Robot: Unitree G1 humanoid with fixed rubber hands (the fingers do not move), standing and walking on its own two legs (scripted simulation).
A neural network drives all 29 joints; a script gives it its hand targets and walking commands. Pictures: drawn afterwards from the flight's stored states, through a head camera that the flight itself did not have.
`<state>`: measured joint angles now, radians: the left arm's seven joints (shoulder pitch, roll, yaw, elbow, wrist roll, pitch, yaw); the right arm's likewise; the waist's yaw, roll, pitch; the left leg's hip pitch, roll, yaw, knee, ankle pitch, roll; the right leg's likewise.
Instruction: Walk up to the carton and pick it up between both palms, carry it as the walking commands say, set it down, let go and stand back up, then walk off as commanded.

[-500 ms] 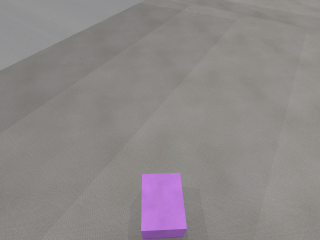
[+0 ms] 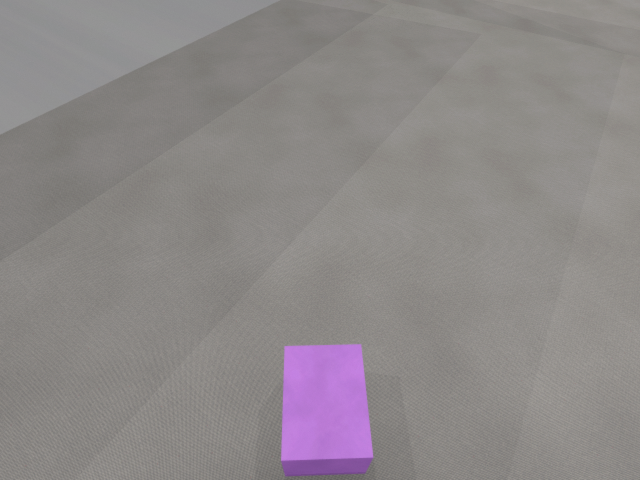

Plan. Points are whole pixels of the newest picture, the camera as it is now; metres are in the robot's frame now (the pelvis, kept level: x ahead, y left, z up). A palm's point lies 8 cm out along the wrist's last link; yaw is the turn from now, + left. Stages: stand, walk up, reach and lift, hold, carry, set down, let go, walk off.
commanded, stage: walk up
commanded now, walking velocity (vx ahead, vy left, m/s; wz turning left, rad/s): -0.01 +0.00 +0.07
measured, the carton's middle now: (324, 408) +0.43 +0.00 -0.68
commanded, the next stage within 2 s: stand in 0.26 s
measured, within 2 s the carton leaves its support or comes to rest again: neither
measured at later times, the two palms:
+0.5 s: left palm out of the picture -0.01 +0.23 -0.15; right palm out of the picture +0.05 -0.23 -0.14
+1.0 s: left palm out of the picture +0.15 +0.22 -0.16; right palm out of the picture +0.16 -0.22 -0.17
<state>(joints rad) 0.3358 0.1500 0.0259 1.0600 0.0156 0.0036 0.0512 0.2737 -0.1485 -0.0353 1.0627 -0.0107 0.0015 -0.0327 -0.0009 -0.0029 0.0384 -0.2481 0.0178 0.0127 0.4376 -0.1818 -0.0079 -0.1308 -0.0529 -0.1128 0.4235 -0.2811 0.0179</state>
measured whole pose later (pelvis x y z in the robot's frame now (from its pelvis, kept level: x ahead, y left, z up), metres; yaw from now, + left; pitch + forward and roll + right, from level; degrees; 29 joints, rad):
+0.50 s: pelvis +0.00 +0.00 -0.01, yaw +0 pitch +2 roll +0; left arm 0.37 0.18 0.00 0.92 -0.02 0.07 0.05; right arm 0.23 -0.17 -0.03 0.93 0.02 0.06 -0.02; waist 0.01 -0.02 0.00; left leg -0.34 0.01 0.01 0.51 -0.23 0.01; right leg -0.23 -0.06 -0.10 0.52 -0.33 0.01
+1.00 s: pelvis -0.04 +0.01 -0.06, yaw -3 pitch +17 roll +0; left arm 0.06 0.12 0.11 0.39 0.01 0.42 0.00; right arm -0.03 -0.22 -0.04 0.47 -0.04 0.40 0.09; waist 0.03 0.00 0.00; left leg -0.88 0.03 0.03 0.87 -0.30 0.00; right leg -0.80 -0.02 0.00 0.91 -0.41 0.02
